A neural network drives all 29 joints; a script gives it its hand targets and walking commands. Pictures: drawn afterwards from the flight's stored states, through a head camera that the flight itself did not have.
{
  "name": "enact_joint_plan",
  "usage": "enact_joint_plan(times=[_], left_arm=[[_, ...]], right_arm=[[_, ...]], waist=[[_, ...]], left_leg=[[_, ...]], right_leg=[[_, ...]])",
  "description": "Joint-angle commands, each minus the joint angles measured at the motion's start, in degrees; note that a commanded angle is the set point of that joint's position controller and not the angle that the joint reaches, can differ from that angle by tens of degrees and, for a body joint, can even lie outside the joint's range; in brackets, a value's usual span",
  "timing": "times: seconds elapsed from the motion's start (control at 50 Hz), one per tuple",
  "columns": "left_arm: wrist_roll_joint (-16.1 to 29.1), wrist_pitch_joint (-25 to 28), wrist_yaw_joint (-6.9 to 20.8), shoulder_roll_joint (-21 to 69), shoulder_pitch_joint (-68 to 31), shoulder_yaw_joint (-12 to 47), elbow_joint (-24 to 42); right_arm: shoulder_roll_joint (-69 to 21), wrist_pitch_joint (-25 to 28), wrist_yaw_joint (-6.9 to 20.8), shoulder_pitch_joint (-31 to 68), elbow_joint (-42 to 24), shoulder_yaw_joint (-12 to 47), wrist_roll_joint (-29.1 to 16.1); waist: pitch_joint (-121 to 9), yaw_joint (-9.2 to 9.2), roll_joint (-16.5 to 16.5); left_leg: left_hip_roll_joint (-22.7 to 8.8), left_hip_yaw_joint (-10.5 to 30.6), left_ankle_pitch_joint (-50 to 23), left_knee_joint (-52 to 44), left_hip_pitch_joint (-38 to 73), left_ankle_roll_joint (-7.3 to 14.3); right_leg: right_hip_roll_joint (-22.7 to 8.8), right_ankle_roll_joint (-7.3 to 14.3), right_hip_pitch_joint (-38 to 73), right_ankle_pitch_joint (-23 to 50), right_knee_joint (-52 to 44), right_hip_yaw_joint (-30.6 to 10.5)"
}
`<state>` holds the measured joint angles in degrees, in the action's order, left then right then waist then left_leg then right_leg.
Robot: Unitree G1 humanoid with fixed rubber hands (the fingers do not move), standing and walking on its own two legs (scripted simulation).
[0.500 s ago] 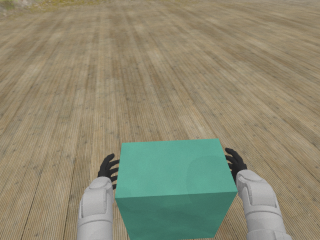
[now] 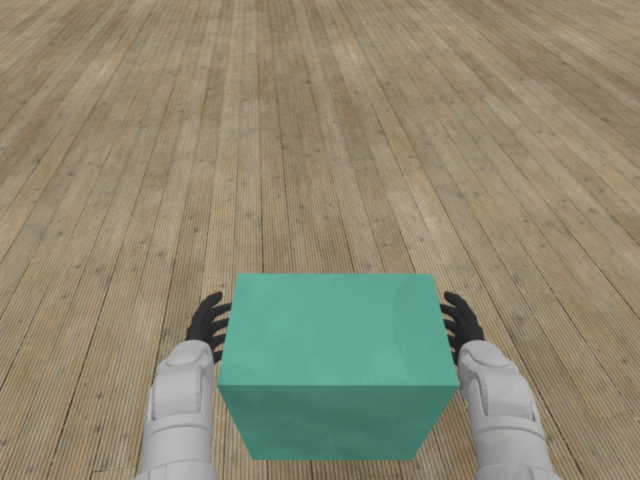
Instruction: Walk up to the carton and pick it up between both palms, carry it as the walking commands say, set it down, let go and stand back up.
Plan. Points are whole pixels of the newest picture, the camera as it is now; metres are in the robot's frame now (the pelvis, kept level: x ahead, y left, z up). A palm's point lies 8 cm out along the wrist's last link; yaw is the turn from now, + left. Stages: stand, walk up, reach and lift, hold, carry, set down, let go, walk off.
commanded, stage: set down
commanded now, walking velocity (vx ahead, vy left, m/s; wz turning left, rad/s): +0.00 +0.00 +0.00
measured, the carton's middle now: (333, 376) +0.28 +0.03 -0.06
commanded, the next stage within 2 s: none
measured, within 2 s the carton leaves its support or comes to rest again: neither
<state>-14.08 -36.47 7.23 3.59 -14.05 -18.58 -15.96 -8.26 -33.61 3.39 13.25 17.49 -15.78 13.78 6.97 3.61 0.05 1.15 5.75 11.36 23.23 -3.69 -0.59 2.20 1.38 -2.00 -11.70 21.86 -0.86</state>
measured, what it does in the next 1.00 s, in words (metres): lowers itself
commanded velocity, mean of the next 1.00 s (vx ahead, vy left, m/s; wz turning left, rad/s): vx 0.00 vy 0.00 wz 0.00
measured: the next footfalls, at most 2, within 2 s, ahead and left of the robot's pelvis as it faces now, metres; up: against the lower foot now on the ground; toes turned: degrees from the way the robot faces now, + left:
none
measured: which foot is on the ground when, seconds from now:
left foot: down 0.00-1.00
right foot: down 0.00-1.00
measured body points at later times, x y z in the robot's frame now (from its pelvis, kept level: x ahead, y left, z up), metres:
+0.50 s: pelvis -0.02 +0.01 -0.03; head +0.08 +0.02 +0.41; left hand +0.30 +0.22 -0.07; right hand +0.33 -0.13 -0.08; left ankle +0.03 +0.13 -0.74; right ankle +0.01 -0.11 -0.74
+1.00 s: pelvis -0.04 +0.01 -0.09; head +0.14 +0.01 +0.32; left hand +0.34 +0.22 -0.16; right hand +0.36 -0.13 -0.17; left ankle +0.03 +0.13 -0.74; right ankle +0.01 -0.11 -0.74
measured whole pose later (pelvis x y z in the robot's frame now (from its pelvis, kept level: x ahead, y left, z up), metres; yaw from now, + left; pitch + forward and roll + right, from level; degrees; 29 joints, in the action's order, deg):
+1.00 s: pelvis -0.04 +0.01 -0.09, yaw -3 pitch +30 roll +0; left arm -11.9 -17.4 8.1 1.1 -30.6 -27.5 -29.3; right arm -6.4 -16.4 0.8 31.8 30.5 -21.0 13.5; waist -8.2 5.1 2.2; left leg 2.4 3.6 19.6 58.0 -68.8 -1.0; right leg 4.7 0.0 -68.7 -19.6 58.0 -4.1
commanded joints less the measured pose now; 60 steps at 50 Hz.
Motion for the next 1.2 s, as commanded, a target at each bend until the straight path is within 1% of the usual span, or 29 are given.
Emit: enact_joint_plan(times=[0.0, 0.1, 0.2, 0.34, 0.5, 0.7, 0.78, 0.8, 0.86, 1.0, 1.04, 1.18], left_arm=[[9.18, 4.14, 8.92, 44.94, -26.44, 30.67, 1.13], [8.41, 8.05, 7.55, 46.62, -26.37, 29.77, -1.54], [8.10, 11.26, 6.78, 48.05, -28.53, 28.74, -4.51], [6.83, 15.35, 7.68, 48.98, -31.82, 26.73, -8.83], [6.28, 18.66, 9.29, 47.96, -36.53, 24.45, -10.72], [6.94, 19.64, 11.89, 46.84, -42.32, 22.87, -12.51], [7.07, 19.67, 12.70, 46.45, -43.47, 22.13, -13.55], [6.97, 19.64, 12.77, 46.31, -43.50, 21.98, -13.56], [7.39, 19.74, 12.93, 46.20, -44.27, 22.27, -13.85], [8.88, 20.04, 12.37, 46.34, -45.14, 23.50, -13.88], [9.38, 20.14, 12.02, 46.30, -45.59, 23.88, -13.97], [10.27, 20.41, 10.52, 45.91, -47.96, 23.92, -15.37]], right_arm=[[-44.73, 3.42, 7.88, 26.51, -1.72, 30.52, -8.69], [-44.60, 7.44, 8.95, 29.01, 0.83, 31.64, -8.85], [-43.97, 11.17, 9.87, 31.15, 5.33, 29.03, -7.49], [-44.24, 14.87, 10.15, 32.84, 11.53, 24.10, -4.41], [-47.41, 17.29, 10.07, 37.67, 13.48, 24.53, -4.16], [-51.07, 17.83, 8.88, 42.69, 14.63, 25.57, -4.24], [-51.85, 17.95, 8.66, 44.15, 14.97, 25.91, -4.61], [-52.10, 17.98, 8.62, 44.68, 14.80, 26.25, -4.91], [-52.39, 18.24, 8.48, 45.49, 14.68, 26.81, -5.42], [-51.73, 19.10, 7.99, 47.11, 13.98, 28.45, -6.70], [-51.33, 19.35, 7.76, 47.76, 13.77, 28.68, -6.95], [-50.16, 19.79, 6.92, 50.50, 14.83, 28.48, -7.53]], waist=[[-16.71, -0.83, -1.52], [-20.02, 1.06, -1.74], [-23.37, 1.10, -2.00], [-29.27, 0.10, -1.64], [-37.59, 1.49, 0.09], [-46.22, 2.14, 1.22], [-48.85, 2.67, 1.53], [-49.47, 3.09, 1.51], [-52.06, 3.12, 1.66], [-58.08, 3.55, 1.18], [-59.46, 3.38, 1.21], [-62.15, 3.45, 1.47]], left_leg=[[3.59, -1.17, -11.28, -1.70, -0.07, 1.11], [3.21, -0.49, -12.83, 0.62, -1.70, 0.72], [2.81, -0.08, -14.73, 3.92, -3.47, -0.10], [3.33, -0.61, -13.70, 8.77, -10.30, -0.30], [4.15, -2.40, -9.74, 14.19, -21.23, 0.36], [4.83, -4.40, -5.84, 21.70, -33.57, 0.71], [4.92, -4.85, -5.51, 24.76, -38.07, 0.79], [4.93, -4.91, -5.49, 25.45, -38.70, 0.79], [5.02, -4.98, -6.10, 27.86, -41.01, 0.77], [5.12, -4.80, -9.04, 33.20, -44.95, 0.27], [5.15, -4.69, -9.47, 34.71, -46.05, 0.14], [5.31, -4.67, -8.01, 39.58, -50.53, -0.35]], right_leg=[[1.79, -0.87, 1.62, 10.78, -1.07, -2.93], [2.09, -0.51, -3.80, 8.79, 1.91, -3.18], [2.66, 0.15, -12.79, 5.82, 4.82, -2.80], [3.33, 0.65, -21.90, 4.70, 9.49, -2.37], [3.80, 0.09, -27.64, 4.10, 15.63, -2.55], [4.23, -1.09, -34.88, 2.59, 22.21, -2.87], [4.65, -1.55, -38.30, 2.56, 25.04, -2.91], [4.79, -1.66, -39.18, 2.36, 25.80, -2.87], [5.07, -1.91, -41.79, 2.80, 28.11, -2.80], [5.85, -2.11, -48.29, 4.54, 34.09, -2.57], [6.06, -2.16, -50.30, 4.51, 35.72, -2.41], [6.84, -2.45, -57.67, 1.73, 41.02, -1.63]])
